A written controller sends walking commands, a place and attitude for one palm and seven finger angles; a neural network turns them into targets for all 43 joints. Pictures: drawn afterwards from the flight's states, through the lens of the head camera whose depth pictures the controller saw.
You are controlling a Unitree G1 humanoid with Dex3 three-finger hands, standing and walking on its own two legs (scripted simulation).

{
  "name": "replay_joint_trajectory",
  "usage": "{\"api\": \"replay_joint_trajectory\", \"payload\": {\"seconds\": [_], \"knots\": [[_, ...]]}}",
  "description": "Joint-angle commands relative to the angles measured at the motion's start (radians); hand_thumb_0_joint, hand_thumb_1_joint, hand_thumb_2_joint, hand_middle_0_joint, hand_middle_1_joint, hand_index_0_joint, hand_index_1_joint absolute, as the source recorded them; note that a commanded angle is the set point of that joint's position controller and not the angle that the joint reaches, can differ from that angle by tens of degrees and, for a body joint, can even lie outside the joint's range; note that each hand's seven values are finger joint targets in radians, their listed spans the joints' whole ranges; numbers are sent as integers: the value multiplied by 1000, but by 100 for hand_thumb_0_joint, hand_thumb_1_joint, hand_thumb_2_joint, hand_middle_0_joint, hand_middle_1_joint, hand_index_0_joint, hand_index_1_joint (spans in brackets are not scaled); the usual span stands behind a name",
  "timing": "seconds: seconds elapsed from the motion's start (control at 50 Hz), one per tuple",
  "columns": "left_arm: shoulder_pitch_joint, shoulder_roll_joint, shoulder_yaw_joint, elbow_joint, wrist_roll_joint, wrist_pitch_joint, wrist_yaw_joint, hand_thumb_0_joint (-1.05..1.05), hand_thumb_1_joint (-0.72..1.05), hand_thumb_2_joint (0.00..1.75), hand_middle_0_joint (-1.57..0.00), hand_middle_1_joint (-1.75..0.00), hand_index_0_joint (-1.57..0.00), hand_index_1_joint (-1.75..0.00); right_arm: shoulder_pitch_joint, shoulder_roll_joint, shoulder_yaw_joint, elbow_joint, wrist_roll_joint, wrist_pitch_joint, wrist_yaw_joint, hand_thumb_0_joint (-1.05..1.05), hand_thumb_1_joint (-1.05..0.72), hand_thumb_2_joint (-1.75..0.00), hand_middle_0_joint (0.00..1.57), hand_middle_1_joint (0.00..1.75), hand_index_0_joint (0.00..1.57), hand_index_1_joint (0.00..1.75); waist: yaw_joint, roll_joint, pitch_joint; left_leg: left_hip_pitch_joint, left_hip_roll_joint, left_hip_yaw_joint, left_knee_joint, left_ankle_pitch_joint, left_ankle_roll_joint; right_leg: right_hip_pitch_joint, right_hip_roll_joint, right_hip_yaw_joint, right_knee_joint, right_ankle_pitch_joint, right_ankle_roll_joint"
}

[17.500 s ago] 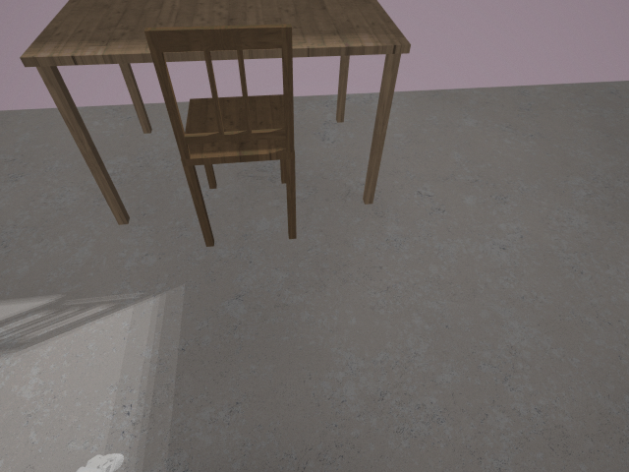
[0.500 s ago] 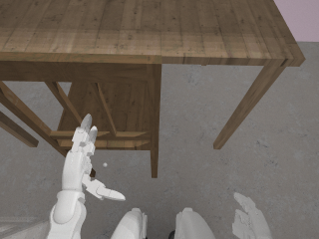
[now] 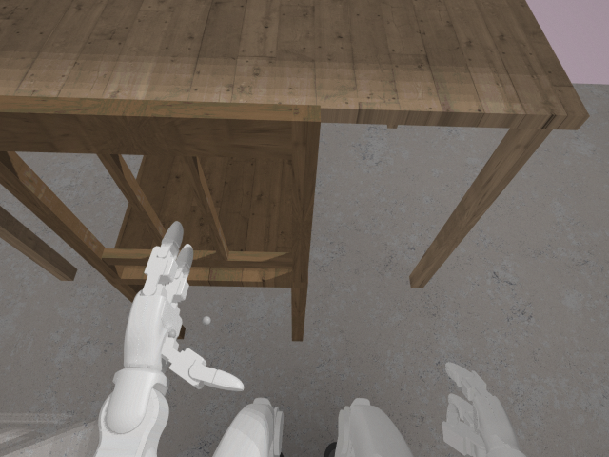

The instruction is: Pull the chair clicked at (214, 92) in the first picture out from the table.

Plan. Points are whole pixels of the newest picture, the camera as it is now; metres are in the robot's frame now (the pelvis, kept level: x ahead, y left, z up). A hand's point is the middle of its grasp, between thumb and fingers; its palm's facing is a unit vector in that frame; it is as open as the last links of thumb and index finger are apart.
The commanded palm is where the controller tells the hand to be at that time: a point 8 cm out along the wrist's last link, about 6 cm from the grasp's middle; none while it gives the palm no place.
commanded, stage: push the fingers through the gap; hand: left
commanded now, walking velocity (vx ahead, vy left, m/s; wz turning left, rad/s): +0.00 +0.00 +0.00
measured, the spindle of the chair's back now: (145, 212) +0.43 +0.25 +0.02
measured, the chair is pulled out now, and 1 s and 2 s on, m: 0.00 0.00 0.00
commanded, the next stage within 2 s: hook a spindle and tug to test in 1.56 s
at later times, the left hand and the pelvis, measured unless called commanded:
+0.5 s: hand (216, 279) +0.33 +0.13 +0.02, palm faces -0.01 -1.00 -0.01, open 16.9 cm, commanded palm +0.31 +0.18 +0.03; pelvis +0.00 +0.01 +0.00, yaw +0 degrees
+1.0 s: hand (219, 248) +0.37 +0.13 +0.03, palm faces +0.01 -1.00 -0.02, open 16.9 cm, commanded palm +0.35 +0.19 +0.03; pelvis +0.00 +0.00 +0.00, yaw -1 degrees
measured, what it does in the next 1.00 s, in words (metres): stands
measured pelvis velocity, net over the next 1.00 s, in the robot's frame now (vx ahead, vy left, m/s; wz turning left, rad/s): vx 0.00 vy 0.00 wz -0.01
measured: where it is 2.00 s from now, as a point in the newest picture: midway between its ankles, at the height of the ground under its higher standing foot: outside the picture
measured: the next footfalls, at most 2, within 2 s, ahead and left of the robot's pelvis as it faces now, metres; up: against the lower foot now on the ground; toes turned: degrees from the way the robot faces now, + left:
none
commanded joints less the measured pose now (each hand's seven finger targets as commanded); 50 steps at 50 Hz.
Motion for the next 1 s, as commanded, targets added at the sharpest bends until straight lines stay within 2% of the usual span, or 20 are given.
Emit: {"api": "replay_joint_trajectory", "payload": {"seconds": [0.0,0.06,0.16,0.22,0.26,0.3,0.36,0.38,0.44,0.48,0.5,0.54,0.58,0.66,0.68,0.78,0.86,0.9,0.94,0.98], "knots": [[-176,91,47,-220,9,-76,18,0,-50,30,-6,-8,-6,-8,-9,-130,-55,-127,-1,-41,-13,0,-90,-90,20,30,20,30,-14,16,-313,177,27,-99,-184,302,-40,237,-21,103,-149,227,28],[-217,78,36,-182,13,-74,31,0,-50,30,-6,-8,-6,-8,-7,-132,-53,-117,-2,-39,-13,0,-90,-90,20,30,20,30,-26,8,-299,181,29,-103,-181,293,-42,215,-21,100,-151,214,29],[-246,82,50,-118,10,-46,26,0,-50,30,-6,-8,-6,-8,-3,-137,-54,-112,2,-27,-12,0,-90,-90,20,30,20,30,-20,-11,-324,175,27,-99,-190,292,-40,250,-21,104,-161,224,31],[-307,93,59,-107,8,-31,22,0,-50,30,-6,-8,-6,-8,4,-141,-53,-106,3,-18,-13,0,-90,-90,20,30,20,30,-20,8,-343,187,29,-101,-194,310,-43,255,-22,102,-156,242,30],[-316,70,40,-116,4,-31,23,0,-50,30,-6,-8,-6,-8,8,-138,-55,-107,4,-17,-13,0,-90,-90,20,30,20,30,-21,8,-356,217,31,-104,-200,341,-45,259,-22,99,-159,265,30],[-328,86,56,-97,5,-29,26,0,-50,30,-6,-8,-6,-8,14,-141,-55,-101,3,-14,-12,0,-90,-90,20,30,20,30,-23,5,-357,219,34,-105,-201,368,-47,259,-21,94,-154,285,29],[-354,65,36,-56,13,-32,35,0,-50,30,-6,-8,-6,-8,20,-142,-57,-93,2,-7,-9,0,-90,-90,20,30,20,30,-36,-9,-326,225,38,-112,-203,349,-49,227,-21,90,-160,262,32],[-380,84,53,-47,17,-34,41,0,-50,30,-6,-8,-6,-8,21,-146,-56,-87,0,-6,-11,0,-90,-90,20,30,20,30,-33,-1,-326,215,36,-109,-199,355,-48,227,-21,91,-155,265,29],[-395,66,47,-38,22,-43,51,0,-50,30,-6,-8,-6,-8,27,-141,-60,-85,-2,-1,-6,0,-90,-90,20,30,20,30,-28,8,-353,250,38,-109,-202,386,-54,230,-22,91,-153,286,30],[-399,98,74,-32,26,-48,58,0,-50,30,-6,-8,-6,-8,33,-145,-61,-81,-4,4,-5,0,-90,-90,20,30,20,30,-21,11,-364,249,38,-110,-205,414,-59,246,-21,91,-146,308,26],[-396,81,62,-37,27,-52,59,0,-50,30,-6,-8,-6,-8,30,-143,-62,-84,-3,7,-2,0,-90,-90,20,30,20,30,-16,30,-371,269,40,-112,-208,431,-62,236,-22,90,-143,314,26],[-432,67,52,-15,23,-54,63,0,-50,30,-6,-8,-6,-8,30,-141,-63,-76,-3,11,0,0,-90,-90,20,30,20,30,-33,0,-356,250,40,-107,-202,402,-56,237,-22,94,-154,304,32],[-462,97,74,7,33,-58,67,0,-50,30,-6,-8,-6,-8,35,-146,-62,-72,-4,15,-2,0,-90,-90,20,30,20,30,-31,0,-351,234,38,-108,-202,390,-54,242,-21,96,-149,301,28],[-529,85,68,43,28,-64,60,0,-50,30,-6,-8,-6,-8,34,-146,-63,-62,-3,18,-4,0,-90,-90,20,30,20,30,-41,-2,-359,226,36,-101,-197,354,-49,240,-23,104,-159,283,32],[-535,117,103,49,24,-67,62,0,-50,30,-6,-8,-6,-8,38,-149,-63,-57,-4,18,-7,0,-90,-90,20,30,20,30,-36,-8,-371,221,34,-99,-195,367,-48,252,-22,106,-156,295,31],[-593,94,80,90,22,-68,47,0,-50,30,-6,-8,-6,-8,45,-148,-64,-49,-3,21,-8,0,-90,-90,20,30,20,30,-48,9,-380,236,36,-97,-193,386,-48,248,-22,106,-156,316,32],[-624,123,123,150,14,-65,40,0,-50,30,-6,-8,-6,-8,55,-149,-64,-35,-2,25,-10,0,-90,-90,20,30,20,30,-46,-10,-384,204,31,-82,-187,371,-45,277,-23,116,-164,326,35],[-662,133,130,150,16,-72,39,0,-50,30,-6,-8,-6,-8,62,-149,-64,-33,-3,25,-11,0,-90,-90,20,30,20,30,-43,6,-405,219,32,-85,-189,395,-47,279,-23,115,-155,344,33],[-670,112,115,166,12,-73,37,0,-50,30,-6,-8,-6,-8,62,-147,-65,-30,-2,26,-8,0,-90,-90,20,30,20,30,-46,16,-397,231,33,-85,-192,394,-50,265,-23,112,-160,336,34],[-714,140,135,203,15,-76,38,0,-50,30,-6,-8,-6,-8,69,-152,-64,-21,-2,28,-10,0,-90,-90,20,30,20,30,-60,-13,-378,198,32,-83,-188,373,-44,271,-21,117,-165,330,34]]}}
